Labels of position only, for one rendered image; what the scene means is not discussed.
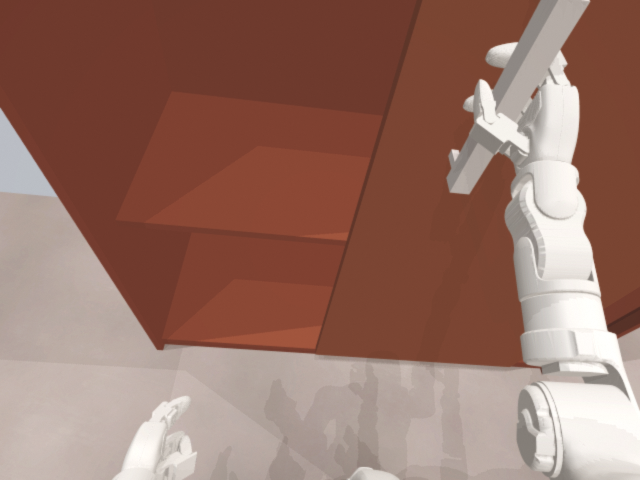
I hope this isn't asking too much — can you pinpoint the right robot shin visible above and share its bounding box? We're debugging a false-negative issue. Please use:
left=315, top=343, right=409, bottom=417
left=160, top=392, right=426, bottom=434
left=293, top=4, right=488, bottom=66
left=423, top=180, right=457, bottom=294
left=349, top=467, right=373, bottom=479

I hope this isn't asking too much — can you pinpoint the robot right upper arm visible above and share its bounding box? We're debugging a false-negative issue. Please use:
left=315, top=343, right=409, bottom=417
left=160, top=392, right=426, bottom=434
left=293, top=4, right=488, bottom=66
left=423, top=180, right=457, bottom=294
left=516, top=381, right=640, bottom=480

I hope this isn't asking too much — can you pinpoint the wardrobe door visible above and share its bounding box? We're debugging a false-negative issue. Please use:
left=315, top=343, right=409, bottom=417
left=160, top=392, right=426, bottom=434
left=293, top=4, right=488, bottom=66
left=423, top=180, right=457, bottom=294
left=315, top=0, right=640, bottom=367
left=603, top=287, right=640, bottom=325

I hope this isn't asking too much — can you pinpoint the handle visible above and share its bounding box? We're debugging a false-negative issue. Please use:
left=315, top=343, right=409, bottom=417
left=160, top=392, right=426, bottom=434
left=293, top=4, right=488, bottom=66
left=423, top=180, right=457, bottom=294
left=446, top=0, right=590, bottom=194

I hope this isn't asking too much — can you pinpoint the robot right hand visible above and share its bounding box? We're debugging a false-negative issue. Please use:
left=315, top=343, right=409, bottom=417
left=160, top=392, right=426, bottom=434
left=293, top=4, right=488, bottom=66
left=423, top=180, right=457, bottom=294
left=463, top=42, right=579, bottom=175

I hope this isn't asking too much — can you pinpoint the robot left hand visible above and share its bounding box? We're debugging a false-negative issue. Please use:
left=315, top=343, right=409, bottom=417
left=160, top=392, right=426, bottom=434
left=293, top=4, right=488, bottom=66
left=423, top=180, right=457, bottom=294
left=121, top=396, right=197, bottom=480

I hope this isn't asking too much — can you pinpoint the right robot forearm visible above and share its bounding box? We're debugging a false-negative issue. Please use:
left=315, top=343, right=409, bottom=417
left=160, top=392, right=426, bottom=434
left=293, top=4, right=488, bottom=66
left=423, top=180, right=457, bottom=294
left=505, top=160, right=640, bottom=420

